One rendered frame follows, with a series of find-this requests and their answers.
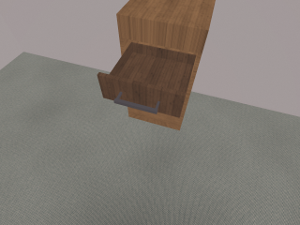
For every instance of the cabinet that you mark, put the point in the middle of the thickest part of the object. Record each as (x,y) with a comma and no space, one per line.
(176,25)

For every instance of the drawer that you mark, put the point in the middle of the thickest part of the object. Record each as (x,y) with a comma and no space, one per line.
(147,74)

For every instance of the handle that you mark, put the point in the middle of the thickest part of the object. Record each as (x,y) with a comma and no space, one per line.
(137,106)

